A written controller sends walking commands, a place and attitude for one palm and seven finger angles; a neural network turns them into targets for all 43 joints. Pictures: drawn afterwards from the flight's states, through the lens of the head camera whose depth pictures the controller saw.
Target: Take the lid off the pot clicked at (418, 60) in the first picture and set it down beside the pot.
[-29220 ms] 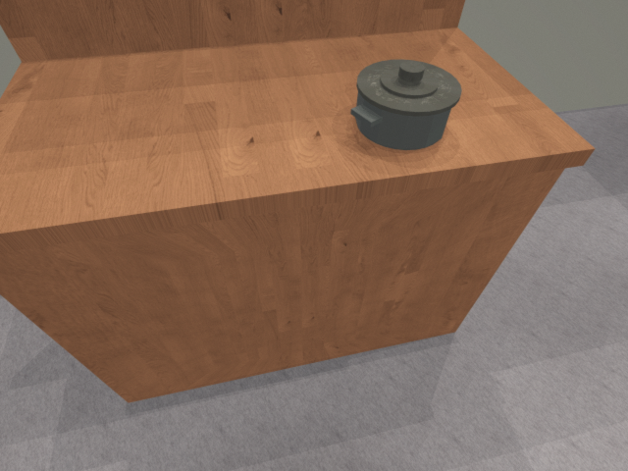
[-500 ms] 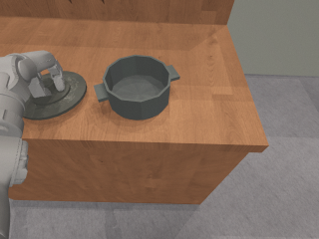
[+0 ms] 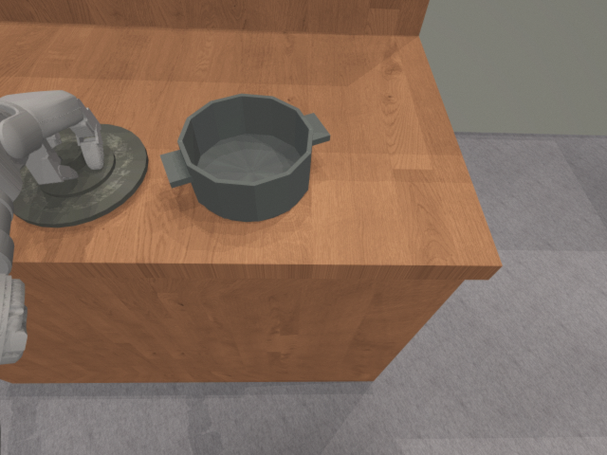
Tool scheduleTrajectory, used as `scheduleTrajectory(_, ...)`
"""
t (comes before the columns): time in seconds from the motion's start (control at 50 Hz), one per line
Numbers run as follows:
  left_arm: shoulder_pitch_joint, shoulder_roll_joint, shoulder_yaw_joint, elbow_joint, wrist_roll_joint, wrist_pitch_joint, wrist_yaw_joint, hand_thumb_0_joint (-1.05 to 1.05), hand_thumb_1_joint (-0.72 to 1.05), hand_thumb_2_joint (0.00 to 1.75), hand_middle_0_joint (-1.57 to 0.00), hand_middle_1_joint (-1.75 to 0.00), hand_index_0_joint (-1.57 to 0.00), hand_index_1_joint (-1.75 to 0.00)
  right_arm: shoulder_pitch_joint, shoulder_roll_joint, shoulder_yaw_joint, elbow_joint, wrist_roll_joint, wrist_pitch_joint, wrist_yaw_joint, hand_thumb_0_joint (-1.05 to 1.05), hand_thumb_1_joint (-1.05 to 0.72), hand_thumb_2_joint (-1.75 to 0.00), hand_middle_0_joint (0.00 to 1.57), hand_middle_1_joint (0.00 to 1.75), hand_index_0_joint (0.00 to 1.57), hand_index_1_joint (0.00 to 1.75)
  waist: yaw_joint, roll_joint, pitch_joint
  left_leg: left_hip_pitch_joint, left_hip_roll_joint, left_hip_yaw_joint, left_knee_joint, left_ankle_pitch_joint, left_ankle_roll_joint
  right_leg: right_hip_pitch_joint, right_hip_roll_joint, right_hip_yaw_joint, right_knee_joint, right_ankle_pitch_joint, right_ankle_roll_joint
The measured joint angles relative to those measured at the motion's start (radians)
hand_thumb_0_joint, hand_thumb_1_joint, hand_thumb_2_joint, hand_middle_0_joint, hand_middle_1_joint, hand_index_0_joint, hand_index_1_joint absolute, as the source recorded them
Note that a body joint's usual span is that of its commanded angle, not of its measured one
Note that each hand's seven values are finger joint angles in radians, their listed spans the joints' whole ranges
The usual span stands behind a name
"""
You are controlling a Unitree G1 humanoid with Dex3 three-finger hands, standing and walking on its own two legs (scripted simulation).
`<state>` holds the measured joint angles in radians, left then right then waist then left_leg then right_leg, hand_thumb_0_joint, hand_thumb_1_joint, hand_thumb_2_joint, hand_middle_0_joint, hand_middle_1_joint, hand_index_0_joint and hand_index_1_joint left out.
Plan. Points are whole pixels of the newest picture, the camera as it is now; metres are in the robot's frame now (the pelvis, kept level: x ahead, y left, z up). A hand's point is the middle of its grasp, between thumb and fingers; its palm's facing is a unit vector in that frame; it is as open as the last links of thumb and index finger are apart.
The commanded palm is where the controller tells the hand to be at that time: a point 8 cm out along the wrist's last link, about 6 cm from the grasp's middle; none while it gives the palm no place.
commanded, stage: open the fingers wide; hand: left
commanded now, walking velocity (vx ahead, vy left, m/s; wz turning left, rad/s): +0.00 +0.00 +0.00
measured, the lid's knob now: (68, 157) +0.49 +0.30 +0.10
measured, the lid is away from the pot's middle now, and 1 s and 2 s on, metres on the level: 0.24 0.24 0.24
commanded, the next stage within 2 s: raise the empty hand in 0.90 s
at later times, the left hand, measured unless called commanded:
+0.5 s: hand (60, 159) +0.46 +0.29 +0.12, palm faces -0.40 -0.08 -0.91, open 7.3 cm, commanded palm +0.47 +0.29 +0.18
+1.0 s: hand (57, 162) +0.46 +0.29 +0.12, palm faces -0.39 -0.08 -0.92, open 11.0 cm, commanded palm +0.47 +0.29 +0.18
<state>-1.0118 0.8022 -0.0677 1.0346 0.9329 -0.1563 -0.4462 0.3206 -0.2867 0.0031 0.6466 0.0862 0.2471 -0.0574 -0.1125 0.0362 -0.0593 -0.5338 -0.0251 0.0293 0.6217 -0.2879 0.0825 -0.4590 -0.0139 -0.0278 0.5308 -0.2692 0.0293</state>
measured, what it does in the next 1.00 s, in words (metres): stands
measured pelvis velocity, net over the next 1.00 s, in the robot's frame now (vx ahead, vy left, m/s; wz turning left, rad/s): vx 0.00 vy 0.01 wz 0.01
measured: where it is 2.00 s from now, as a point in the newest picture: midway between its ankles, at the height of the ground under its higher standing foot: outside the picture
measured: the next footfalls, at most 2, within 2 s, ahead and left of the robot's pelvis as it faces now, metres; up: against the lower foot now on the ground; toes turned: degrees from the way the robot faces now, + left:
none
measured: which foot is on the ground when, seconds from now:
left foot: down 0.00-1.00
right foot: down 0.00-1.00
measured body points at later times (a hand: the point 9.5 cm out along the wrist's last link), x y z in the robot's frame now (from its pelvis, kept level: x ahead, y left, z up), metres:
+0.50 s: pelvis +0.00 +0.00 +0.00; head +0.07 +0.01 +0.45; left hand +0.48 +0.29 +0.18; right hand +0.04 -0.27 -0.12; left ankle +0.01 +0.07 -0.73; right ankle -0.01 -0.15 -0.73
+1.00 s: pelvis +0.00 +0.01 +0.00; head +0.07 +0.01 +0.45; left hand +0.47 +0.30 +0.17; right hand +0.07 -0.27 -0.12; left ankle +0.01 +0.07 -0.73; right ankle -0.01 -0.15 -0.73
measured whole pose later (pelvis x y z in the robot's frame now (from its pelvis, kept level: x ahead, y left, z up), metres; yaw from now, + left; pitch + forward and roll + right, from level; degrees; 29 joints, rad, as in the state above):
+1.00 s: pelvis +0.00 +0.01 +0.00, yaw +1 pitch +11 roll -3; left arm -0.98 0.75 -0.09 0.98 0.92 -0.11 -0.41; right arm 0.27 -0.28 0.00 0.63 0.09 0.26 -0.04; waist -0.09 0.04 -0.06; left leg -0.51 -0.04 0.02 0.60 -0.28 0.09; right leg -0.42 -0.02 -0.04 0.50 -0.26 0.03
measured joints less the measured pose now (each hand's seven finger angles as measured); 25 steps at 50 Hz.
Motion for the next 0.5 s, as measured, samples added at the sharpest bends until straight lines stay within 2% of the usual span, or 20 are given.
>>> scheduleTrajectory(0.28, -0.008, -0.02, -0.011, 0.014, 0.003, 0.022, 0.02, 0.0, 0.29, 0.87, -0.58, -0.93, -0.89, -1.01, -0.028, 0.0, 0.007, -0.012, 0.007, 0.001, -0.003, 0.0, -0.91, -0.9, 0.2, 0.3, 0.21, 0.3, 0.003, 0.004, -0.001, -0.002, -0.001, -0.003, 0.0, 0.003, 0.001, 0.001, 0.0, -0.002, -0.005, 0.005, 0.0)
scheduleTrajectory(0.36, -0.016, -0.023, -0.018, 0.017, 0.003, 0.026, 0.017, 0.0, 0.26, 0.86, -0.56, -0.92, -0.87, -1.0, -0.023, 0.001, 0.008, -0.01, 0.007, -0.001, -0.003, 0.0, -0.91, -0.9, 0.2, 0.3, 0.21, 0.3, 0.004, 0.003, -0.001, -0.001, -0.002, -0.003, -0.001, 0.001, 0.001, 0.002, -0.001, -0.003, -0.006, 0.003, -0.001)
scheduleTrajectory(0.42, 0.003, -0.019, 0.001, -0.002, 0.004, 0.021, 0.017, 0.0, 0.23, 0.85, -0.54, -0.9, -0.84, -0.98, -0.02, 0.002, 0.006, -0.013, 0.005, 0.003, -0.002, 0.0, -0.91, -0.9, 0.2, 0.3, 0.21, 0.3, 0.002, 0.004, -0.001, 0.002, -0.001, -0.002, -0.003, 0.0, 0.002, 0.005, 0.0, -0.001, -0.009, 0.003, -0.001)
scheduleTrajectory(0.5, 0.016, -0.022, -0.001, -0.018, -0.006, 0.023, 0.022, 0.0, 0.17, 0.84, -0.52, -0.87, -0.76, -0.94, -0.013, 0.003, 0.002, -0.01, 0.004, 0.009, 0.002, 0.0, -0.91, -0.9, 0.2, 0.3, 0.21, 0.3, 0.007, 0.006, -0.002, 0.007, -0.002, -0.002, -0.007, -0.002, 0.002, 0.012, -0.001, -0.001, -0.015, 0.002, 0.0)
